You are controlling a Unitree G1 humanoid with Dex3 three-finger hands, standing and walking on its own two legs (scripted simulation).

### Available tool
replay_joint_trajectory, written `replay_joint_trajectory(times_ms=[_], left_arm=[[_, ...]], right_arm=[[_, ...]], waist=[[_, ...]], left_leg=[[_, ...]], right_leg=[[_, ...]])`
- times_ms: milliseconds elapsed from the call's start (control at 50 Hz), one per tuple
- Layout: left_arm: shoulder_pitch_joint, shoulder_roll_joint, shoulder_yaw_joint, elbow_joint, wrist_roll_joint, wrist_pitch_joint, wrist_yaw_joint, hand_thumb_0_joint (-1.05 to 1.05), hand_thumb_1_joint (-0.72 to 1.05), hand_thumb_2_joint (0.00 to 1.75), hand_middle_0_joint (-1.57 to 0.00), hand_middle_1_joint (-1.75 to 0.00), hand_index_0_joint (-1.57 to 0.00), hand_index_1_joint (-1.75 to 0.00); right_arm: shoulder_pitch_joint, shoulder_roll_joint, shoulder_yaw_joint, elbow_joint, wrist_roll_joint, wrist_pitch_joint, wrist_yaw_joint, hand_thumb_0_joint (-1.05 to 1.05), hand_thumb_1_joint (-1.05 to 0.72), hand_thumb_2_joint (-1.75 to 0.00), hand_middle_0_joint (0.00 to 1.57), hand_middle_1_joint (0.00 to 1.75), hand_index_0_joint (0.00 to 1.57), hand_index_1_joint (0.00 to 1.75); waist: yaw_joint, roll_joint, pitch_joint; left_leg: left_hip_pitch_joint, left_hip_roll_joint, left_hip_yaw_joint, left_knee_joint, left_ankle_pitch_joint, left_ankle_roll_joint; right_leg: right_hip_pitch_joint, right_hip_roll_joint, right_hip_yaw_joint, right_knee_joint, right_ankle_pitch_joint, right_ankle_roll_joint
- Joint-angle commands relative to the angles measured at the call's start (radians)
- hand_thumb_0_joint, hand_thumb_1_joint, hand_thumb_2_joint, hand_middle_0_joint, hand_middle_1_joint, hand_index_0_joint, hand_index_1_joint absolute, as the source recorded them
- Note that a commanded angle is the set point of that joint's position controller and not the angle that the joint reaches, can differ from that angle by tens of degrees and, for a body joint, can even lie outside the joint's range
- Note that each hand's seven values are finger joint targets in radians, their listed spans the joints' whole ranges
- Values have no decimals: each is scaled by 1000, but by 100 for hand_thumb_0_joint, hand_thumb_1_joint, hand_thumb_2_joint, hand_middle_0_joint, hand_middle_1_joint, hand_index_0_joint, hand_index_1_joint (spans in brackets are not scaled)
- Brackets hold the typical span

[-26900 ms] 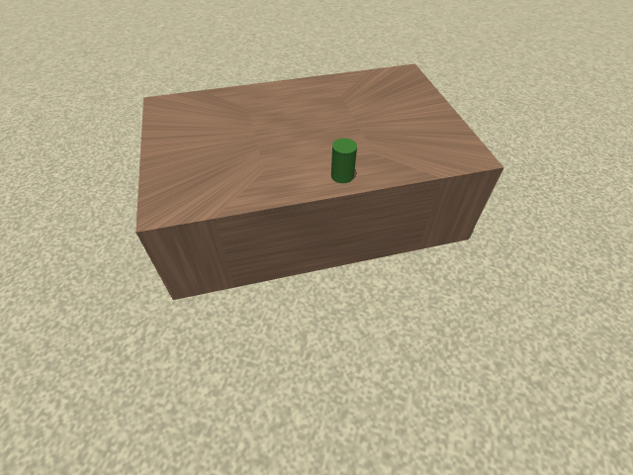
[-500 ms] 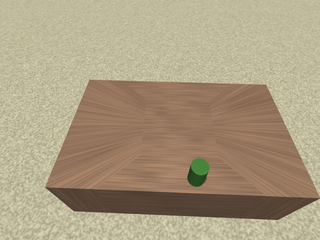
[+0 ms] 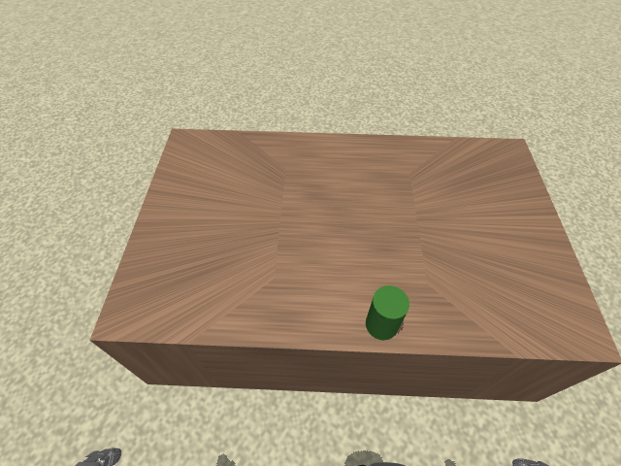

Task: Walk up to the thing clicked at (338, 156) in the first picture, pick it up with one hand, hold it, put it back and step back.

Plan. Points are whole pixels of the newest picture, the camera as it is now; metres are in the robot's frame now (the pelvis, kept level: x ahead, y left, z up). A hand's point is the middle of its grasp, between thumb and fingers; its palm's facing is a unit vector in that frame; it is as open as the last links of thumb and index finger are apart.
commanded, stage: step back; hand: right
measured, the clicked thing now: (386, 313) +0.44 -0.16 -0.32
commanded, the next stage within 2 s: none
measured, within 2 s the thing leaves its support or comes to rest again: neither
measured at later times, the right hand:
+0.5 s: hand out of the picture -0.03 -0.23 -0.16, palm faces +0.01 +0.91 -0.42, open 7.4 cm
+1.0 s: hand out of the picture -0.12 -0.21 -0.15, palm faces -0.07 +0.91 -0.42, open 7.4 cm
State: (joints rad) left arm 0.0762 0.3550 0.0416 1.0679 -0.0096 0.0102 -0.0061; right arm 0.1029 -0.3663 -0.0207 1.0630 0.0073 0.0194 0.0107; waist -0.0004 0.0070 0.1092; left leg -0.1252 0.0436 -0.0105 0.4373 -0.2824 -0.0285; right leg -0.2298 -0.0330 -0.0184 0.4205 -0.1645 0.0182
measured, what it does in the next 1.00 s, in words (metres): walks backwards: right foot, then left foot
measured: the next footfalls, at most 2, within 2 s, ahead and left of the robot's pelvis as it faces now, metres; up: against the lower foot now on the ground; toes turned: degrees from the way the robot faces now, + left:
right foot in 0.56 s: -0.10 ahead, -0.08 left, +0.00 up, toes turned -1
left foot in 0.90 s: -0.16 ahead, +0.16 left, +0.00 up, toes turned -2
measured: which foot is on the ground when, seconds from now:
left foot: down 0.00-0.58, up 0.60-0.88, down 0.90-1.00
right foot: down 0.00-0.18, up 0.20-0.54, down 0.56-0.92, up 0.94-1.00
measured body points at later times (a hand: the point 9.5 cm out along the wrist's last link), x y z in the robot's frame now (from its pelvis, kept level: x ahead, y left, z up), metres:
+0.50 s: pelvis -0.10 +0.04 -0.01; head -0.01 +0.06 +0.43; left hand +0.04 +0.35 -0.15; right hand -0.03 -0.27 -0.13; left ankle -0.06 +0.15 -0.74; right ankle -0.13 -0.09 -0.71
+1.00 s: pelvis -0.21 +0.06 -0.02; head -0.15 +0.08 +0.43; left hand -0.07 +0.37 -0.14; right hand -0.12 -0.25 -0.12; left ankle -0.20 +0.16 -0.74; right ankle -0.18 -0.08 -0.70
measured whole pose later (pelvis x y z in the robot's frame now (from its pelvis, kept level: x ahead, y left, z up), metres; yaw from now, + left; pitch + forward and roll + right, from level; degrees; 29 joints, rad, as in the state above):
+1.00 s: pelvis -0.21 +0.06 -0.02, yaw +0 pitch -2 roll +0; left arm 0.09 0.39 0.07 0.79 0.01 0.08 0.02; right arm 0.16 -0.37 -0.03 0.87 -0.03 0.02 0.00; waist 0.00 -0.05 0.19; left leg -0.28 -0.04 -0.03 0.65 -0.33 0.03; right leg -0.46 0.07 0.13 0.98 -0.52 -0.01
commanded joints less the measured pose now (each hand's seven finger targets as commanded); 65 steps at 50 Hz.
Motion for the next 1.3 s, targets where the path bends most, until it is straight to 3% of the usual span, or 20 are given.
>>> replay_joint_trajectory(times_ms=[0, 20, 60, 140, 180, 200, 280, 400, 520, 540, 560, 580, 660, 820, 860, 880, 920, 1000, 1160, 1280], left_arm=[[-39, 290, 73, -120, 10, -7, 26, 0, 90, 90, -20, -30, -20, -30], [-62, 293, 74, -146, 21, -3, 29, 0, 90, 90, -20, -30, -20, -30], [-121, 299, 75, -186, 39, 1, 32, 0, 90, 90, -20, -30, -20, -30], [-156, 247, 55, -237, 30, 26, 30, 0, 90, 90, -20, -30, -20, -30], [-79, 182, 51, -243, 19, 44, 37, 0, 90, 90, -20, -30, -20, -30], [-75, 199, 58, -241, 26, 46, 48, 0, 90, 90, -20, -30, -20, -30], [13, 232, 67, -205, 12, 41, 46, 0, 90, 90, -20, -30, -20, -30], [-33, 202, 69, -278, 24, 24, 30, 0, 90, 90, -20, -30, -20, -30], [141, 186, 81, -229, 39, 6, 25, 0, 90, 90, -20, -30, -20, -30], [130, 250, 97, -241, 51, -2, 26, 0, 90, 90, -20, -30, -20, -30], [93, 334, 114, -257, 32, 5, 20, 0, 90, 90, -20, -30, -20, -30], [66, 359, 116, -289, 44, -2, 20, 0, 90, 90, -20, -30, -20, -30], [-28, 243, 95, -334, 34, 2, 30, 0, 90, 90, -20, -30, -20, -30], [46, 253, 87, -368, 34, 18, 37, 0, 90, 90, -20, -30, -20, -30], [20, 252, 81, -383, 23, 31, 28, 0, 90, 90, -20, -30, -20, -30], [29, 219, 72, -388, 21, 36, 24, 0, 90, 90, -20, -30, -20, -30], [-11, 217, 89, -391, 25, 40, 42, 0, 90, 90, -20, -30, -20, -30], [106, 224, 97, -317, 15, 43, 37, 0, 90, 90, -20, -30, -20, -30], [119, 207, 88, -322, 29, 38, 18, 0, 90, 90, -20, -30, -20, -30], [303, 203, 96, -227, 43, 20, 9, 0, 90, 90, -20, -30, -20, -30]], right_arm=[[45, -200, -63, -94, 4, 10, -15, 0, -90, -90, 20, 30, 20, 30], [65, -201, -69, -103, 0, 20, -13, 0, -90, -90, 20, 30, 20, 30], [122, -202, -79, -118, -1, 30, -6, 0, -90, -90, 20, 30, 20, 30], [195, -216, -96, -117, -23, 11, -10, 0, -90, -90, 20, 30, 20, 30], [85, -355, -122, -166, -55, -6, -13, 0, -90, -90, 20, 30, 20, 30], [70, -402, -128, -191, -45, -9, -14, 0, -90, -90, 20, 30, 20, 30], [-28, -274, -99, -232, -51, -18, -40, 0, -90, -90, 20, 30, 20, 30], [117, -269, -102, -232, -33, -13, -54, 0, -90, -90, 20, 30, 20, 30], [43, -264, -88, -270, -13, 3, -40, 0, -90, -90, 20, 30, 20, 30], [46, -232, -77, -280, -4, 3, -39, 0, -90, -90, 20, 30, 20, 30], [6, -194, -70, -295, 4, 4, -41, 0, -90, -90, 20, 30, 20, 30], [-9, -211, -80, -286, -5, 14, -52, 0, -90, -90, 20, 30, 20, 30], [109, -221, -68, -242, 4, 4, -53, 0, -90, -90, 20, 30, 20, 30], [131, -199, -71, -260, -24, -13, -47, 0, -90, -90, 20, 30, 20, 30], [182, -202, -84, -234, -30, -23, -40, 0, -90, -90, 20, 30, 20, 30], [165, -247, -100, -244, -42, -29, -40, 0, -90, -90, 20, 30, 20, 30], [120, -404, -126, -277, -46, -28, -29, 0, -90, -90, 20, 30, 20, 30], [-32, -267, -93, -300, -41, -31, -45, 0, -90, -90, 20, 30, 20, 30], [60, -275, -108, -314, -35, -22, -48, 0, -90, -90, 20, 30, 20, 30], [-16, -283, -99, -334, -27, 12, -34, 0, -90, -90, 20, 30, 20, 30]], waist=[[-9, -143, -219], [-14, -194, -202], [-44, -216, -187], [-76, -85, -153], [-9, 175, -126], [-35, 201, -147], [36, 148, -127], [-52, 137, -164], [23, 120, -236], [10, -9, -229], [33, -216, -160], [54, -267, -110], [-13, -156, -121], [23, -219, -189], [-19, -154, -191], [-9, -42, -195], [-56, 214, -156], [49, 124, -89], [-25, 168, -170], [51, 167, -196]], left_leg=[[-73, -56, 16, 306, 84, 65], [-105, -80, 4, 410, -178, 76], [-97, -36, -86, 493, -284, 99], [-111, -9, -52, 55, 84, 74], [-112, 257, -426, -96, 462, 195], [-168, 331, -507, -101, 514, 278], [-28, 204, -261, 21, 543, 254], [186, 221, -242, 90, 687, 280], [-35, 151, -155, 194, 457, 170], [-211, 76, -134, 251, 293, 113], [-296, -110, -32, 411, -52, 53], [-308, -137, -88, 654, -371, 38], [-342, -163, -143, 756, -234, 22], [-251, -67, -28, 240, -183, 32], [-100, -72, 7, -30, 106, 46], [-28, 40, -167, -37, 234, 85], [-134, 381, -547, -107, 452, 316], [-119, 234, -257, -56, 435, 251], [77, 244, -217, -3, 409, 289], [-181, 147, -139, 113, 194, 155]], right_leg=[[86, -256, 230, -30, 453, -219], [31, -310, 277, -51, 397, -260], [-79, -317, 253, -9, 309, -266], [-102, -152, 142, 220, 135, -138], [-255, 135, 140, 572, -425, -54], [-239, 157, 225, 693, -511, -47], [-322, 135, 226, 838, -345, -29], [-291, 97, 141, 510, -368, 14], [93, 40, 59, -7, 11, -51], [182, -70, 227, 16, 156, -93], [81, -237, 422, -36, 257, -245], [-24, -370, 562, -67, 357, -356], [43, -192, 260, 37, 483, -245], [193, -207, 250, 156, 512, -228], [81, -153, 208, 229, 350, -162], [-47, -78, 182, 291, 150, -105], [-204, 142, 172, 669, -532, -35], [-271, 145, 227, 901, -347, -30], [-215, 83, 147, 568, -363, 30], [115, 36, 28, -12, -94, -47]])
